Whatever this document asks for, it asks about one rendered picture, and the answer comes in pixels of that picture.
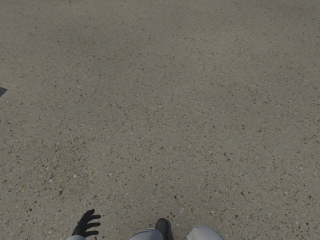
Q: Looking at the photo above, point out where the robot left hand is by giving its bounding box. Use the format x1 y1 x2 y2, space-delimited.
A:
71 209 101 238

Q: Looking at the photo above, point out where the left robot thigh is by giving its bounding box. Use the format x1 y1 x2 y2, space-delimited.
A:
129 229 164 240

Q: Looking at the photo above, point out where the left robot foot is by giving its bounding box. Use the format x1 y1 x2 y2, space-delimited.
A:
155 218 169 240

